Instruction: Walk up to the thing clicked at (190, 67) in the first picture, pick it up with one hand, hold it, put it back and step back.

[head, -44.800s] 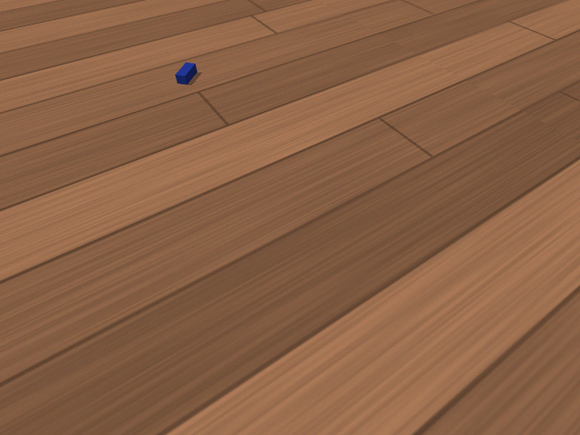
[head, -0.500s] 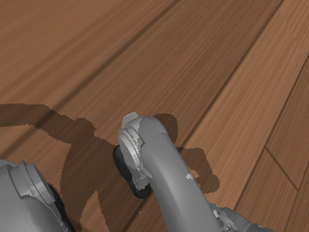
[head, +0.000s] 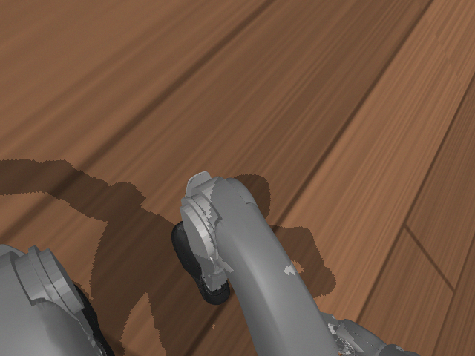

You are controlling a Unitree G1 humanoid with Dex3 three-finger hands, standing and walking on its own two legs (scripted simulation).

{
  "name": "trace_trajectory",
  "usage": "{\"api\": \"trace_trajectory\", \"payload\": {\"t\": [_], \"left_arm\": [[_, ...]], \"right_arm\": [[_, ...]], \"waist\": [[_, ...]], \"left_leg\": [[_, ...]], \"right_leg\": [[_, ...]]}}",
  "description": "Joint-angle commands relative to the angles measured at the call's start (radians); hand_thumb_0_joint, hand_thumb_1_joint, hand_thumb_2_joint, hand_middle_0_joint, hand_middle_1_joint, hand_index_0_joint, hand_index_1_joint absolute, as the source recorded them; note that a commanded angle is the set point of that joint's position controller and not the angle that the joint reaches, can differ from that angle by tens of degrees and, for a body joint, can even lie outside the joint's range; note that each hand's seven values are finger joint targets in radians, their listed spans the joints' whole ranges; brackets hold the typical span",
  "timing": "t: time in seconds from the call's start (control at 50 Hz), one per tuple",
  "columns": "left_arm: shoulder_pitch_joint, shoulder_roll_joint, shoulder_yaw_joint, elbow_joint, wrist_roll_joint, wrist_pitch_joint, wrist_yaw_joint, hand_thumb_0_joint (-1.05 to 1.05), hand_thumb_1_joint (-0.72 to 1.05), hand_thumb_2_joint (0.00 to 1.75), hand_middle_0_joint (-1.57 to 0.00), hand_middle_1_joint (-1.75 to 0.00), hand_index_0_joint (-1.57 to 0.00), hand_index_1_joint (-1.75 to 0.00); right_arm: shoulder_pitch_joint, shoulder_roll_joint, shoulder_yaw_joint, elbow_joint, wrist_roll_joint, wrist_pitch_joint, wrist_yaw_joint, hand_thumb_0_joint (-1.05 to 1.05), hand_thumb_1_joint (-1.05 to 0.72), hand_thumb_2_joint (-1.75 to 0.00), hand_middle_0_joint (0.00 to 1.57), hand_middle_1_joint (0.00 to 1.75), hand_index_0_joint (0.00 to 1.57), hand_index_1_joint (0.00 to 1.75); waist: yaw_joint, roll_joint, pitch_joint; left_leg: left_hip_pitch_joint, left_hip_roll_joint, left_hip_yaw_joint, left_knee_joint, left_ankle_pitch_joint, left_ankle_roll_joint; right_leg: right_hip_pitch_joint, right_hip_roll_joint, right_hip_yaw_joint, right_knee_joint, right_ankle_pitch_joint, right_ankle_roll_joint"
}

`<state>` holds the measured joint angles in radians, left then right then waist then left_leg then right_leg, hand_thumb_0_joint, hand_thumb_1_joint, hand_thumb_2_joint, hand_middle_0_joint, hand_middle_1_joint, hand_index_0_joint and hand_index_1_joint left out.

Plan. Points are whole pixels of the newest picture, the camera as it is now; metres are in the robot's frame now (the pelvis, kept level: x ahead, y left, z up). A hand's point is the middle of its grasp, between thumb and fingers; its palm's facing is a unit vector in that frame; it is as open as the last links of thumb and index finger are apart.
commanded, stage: withdraw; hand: left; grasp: from above
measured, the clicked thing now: out of the picture +0.38 +0.47 -0.30
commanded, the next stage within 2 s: home in 1.10 s
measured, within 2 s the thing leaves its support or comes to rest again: neither
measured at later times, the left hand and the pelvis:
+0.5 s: hand out of the picture +0.45 +0.40 -0.13, palm faces -0.05 -0.33 -0.94, open 12.6 cm; pelvis +0.01 +0.00 +0.01, yaw +2 degrees
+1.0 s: hand out of the picture +0.46 +0.38 -0.18, palm faces -0.41 -0.25 -0.88, open 11.9 cm; pelvis +0.00 +0.00 -0.01, yaw +5 degrees
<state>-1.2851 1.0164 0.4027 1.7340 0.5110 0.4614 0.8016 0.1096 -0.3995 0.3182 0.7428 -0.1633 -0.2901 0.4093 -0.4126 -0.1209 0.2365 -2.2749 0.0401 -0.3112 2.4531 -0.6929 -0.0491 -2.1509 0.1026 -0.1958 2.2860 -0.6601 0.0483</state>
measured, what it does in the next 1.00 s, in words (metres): stands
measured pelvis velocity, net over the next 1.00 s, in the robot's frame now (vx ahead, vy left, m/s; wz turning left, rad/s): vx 0.00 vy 0.00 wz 0.09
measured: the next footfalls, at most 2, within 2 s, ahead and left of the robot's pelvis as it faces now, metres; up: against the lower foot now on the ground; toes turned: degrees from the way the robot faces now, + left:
none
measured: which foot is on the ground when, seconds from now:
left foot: down 0.00-1.00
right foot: down 0.00-1.00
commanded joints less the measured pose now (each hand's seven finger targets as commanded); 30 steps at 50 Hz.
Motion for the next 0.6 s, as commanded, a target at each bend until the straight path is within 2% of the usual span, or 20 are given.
{"api": "trace_trajectory", "payload": {"t": [0.0,0.06,0.16,0.2,0.24,0.28,0.34,0.38,0.4,0.44,0.48,0.52,0.56,0.58], "left_arm": [[-0.235,0.218,-0.047,-0.104,0.024,0.001,0.046,0.00,-0.22,0.83,-0.33,-0.79,-0.31,-0.81],[-0.236,0.227,-0.054,-0.120,0.023,0.001,0.046,0.00,-0.31,0.81,-0.27,-0.81,-0.28,-0.80],[-0.280,0.285,-0.054,-0.196,0.063,0.006,0.040,0.00,-0.31,0.80,-0.28,-0.81,-0.28,-0.80],[-0.300,0.309,-0.039,-0.236,0.095,0.011,0.033,0.00,-0.30,0.79,-0.29,-0.78,-0.29,-0.78],[-0.333,0.325,-0.048,-0.316,0.135,0.015,0.012,0.00,-0.29,0.78,-0.31,-0.76,-0.31,-0.76],[-0.328,0.280,-0.071,-0.388,0.157,0.024,-0.023,0.00,-0.27,0.76,-0.32,-0.74,-0.32,-0.74],[-0.214,0.107,-0.135,-0.417,0.168,0.053,-0.105,0.00,-0.25,0.74,-0.35,-0.71,-0.34,-0.71],[-0.129,-0.022,-0.182,-0.390,0.174,0.069,-0.176,0.00,-0.26,0.75,-0.33,-0.73,-0.33,-0.73],[-0.092,-0.110,-0.234,-0.380,0.172,0.075,-0.212,0.00,-0.27,0.76,-0.32,-0.74,-0.32,-0.74],[-0.087,-0.186,-0.279,-0.391,0.173,0.074,-0.268,0.00,-0.27,0.77,-0.31,-0.77,-0.31,-0.76],[-0.110,-0.186,-0.306,-0.416,0.178,0.062,-0.317,0.00,-0.24,0.75,-0.32,-0.76,-0.33,-0.75],[-0.130,-0.156,-0.320,-0.411,0.205,0.039,-0.361,0.00,-0.24,0.76,-0.31,-0.78,-0.32,-0.76],[-0.162,-0.100,-0.327,-0.396,0.255,0.000,-0.401,0.00,-0.21,0.74,-0.32,-0.77,-0.33,-0.76],[-0.173,-0.075,-0.328,-0.395,0.281,-0.027,-0.420,0.00,-0.20,0.73,-0.33,-0.76,-0.35,-0.75]], "right_arm": [[0.234,-0.338,-0.086,0.048,-0.001,0.008,-0.004,0.00,-0.91,-0.90,0.20,0.30,0.20,0.30],[0.227,-0.335,-0.080,0.039,-0.004,0.004,-0.005,0.00,-0.91,-0.90,0.20,0.30,0.20,0.30],[0.215,-0.331,-0.088,0.034,-0.001,0.006,-0.009,0.00,-0.91,-0.90,0.20,0.30,0.20,0.30],[0.211,-0.337,-0.108,0.018,0.009,0.007,-0.012,0.00,-0.91,-0.90,0.20,0.30,0.20,0.30],[0.229,-0.331,-0.127,0.020,0.014,0.011,-0.017,0.00,-0.92,-0.91,0.20,0.30,0.20,0.30],[0.238,-0.311,-0.153,0.010,0.028,0.020,-0.017,0.00,-0.91,-0.91,0.20,0.30,0.20,0.30],[0.270,-0.279,-0.206,0.005,0.059,0.023,-0.029,0.00,-0.91,-0.90,0.20,0.30,0.20,0.30],[0.302,-0.246,-0.235,0.033,0.070,0.027,-0.035,0.00,-0.91,-0.90,0.20,0.30,0.20,0.30],[0.306,-0.231,-0.245,0.043,0.075,0.026,-0.035,0.00,-0.92,-0.90,0.20,0.30,0.20,0.30],[0.344,-0.207,-0.256,0.088,0.084,0.031,-0.042,0.00,-0.91,-0.90,0.20,0.30,0.20,0.30],[0.353,-0.204,-0.266,0.097,0.086,0.031,-0.057,0.00,-0.90,-0.90,0.20,0.30,0.20,0.30],[0.345,-0.210,-0.274,0.105,0.083,0.035,-0.071,0.00,-0.90,-0.90,0.20,0.30,0.20,0.30],[0.319,-0.211,-0.269,0.083,0.079,0.037,-0.084,0.00,-0.90,-0.89,0.20,0.30,0.20,0.30],[0.299,-0.206,-0.263,0.074,0.075,0.037,-0.092,0.00,-0.89,-0.89,0.20,0.30,0.20,0.30]], "waist": [[-0.057,0.512,-0.670],[-0.056,0.511,-0.677],[-0.036,0.567,-0.714],[-0.010,0.623,-0.771],[0.004,0.698,-0.826],[0.021,0.730,-0.875],[0.066,0.747,-0.974],[0.082,0.704,-0.954],[0.078,0.657,-0.916],[0.066,0.548,-0.869],[0.060,0.448,-0.850],[0.062,0.391,-0.826],[0.060,0.348,-0.803],[0.073,0.345,-0.784]], "left_leg": [[0.481,0.044,0.113,-0.228,0.152,0.051],[0.479,0.041,0.123,-0.218,0.178,0.053],[0.500,0.038,0.136,-0.226,0.198,0.054],[0.551,0.047,0.135,-0.240,0.217,0.042],[0.591,0.049,0.144,-0.253,0.237,0.034],[0.612,0.049,0.144,-0.275,0.247,0.028],[0.678,0.047,0.148,-0.302,0.303,0.021],[0.622,0.037,0.160,-0.296,0.325,0.024],[0.569,0.032,0.166,-0.299,0.306,0.030],[0.511,0.026,0.173,-0.303,0.275,0.044],[0.468,0.017,0.182,-0.310,0.241,0.059],[0.434,0.009,0.183,-0.328,0.190,0.065],[0.408,0.001,0.192,-0.319,0.160,0.071],[0.387,-0.004,0.199,-0.313,0.145,0.072]], "right_leg": [[0.370,0.006,-0.088,-0.234,0.263,-0.037],[0.391,0.005,-0.082,-0.235,0.288,-0.032],[0.407,0.001,-0.072,-0.241,0.302,-0.032],[0.391,0.004,-0.073,-0.236,0.304,-0.044],[0.388,0.005,-0.066,-0.229,0.314,-0.054],[0.370,0.002,-0.061,-0.223,0.307,-0.063],[0.349,0.010,-0.056,-0.224,0.326,-0.076],[0.308,0.014,-0.055,-0.212,0.340,-0.078],[0.287,0.017,-0.052,-0.217,0.326,-0.078],[0.281,0.023,-0.045,-0.236,0.302,-0.072],[0.300,0.026,-0.023,-0.262,0.273,-0.066],[0.291,0.022,-0.008,-0.268,0.210,-0.069],[0.285,0.021,0.012,-0.280,0.161,-0.069],[0.273,0.017,0.020,-0.278,0.133,-0.070]]}}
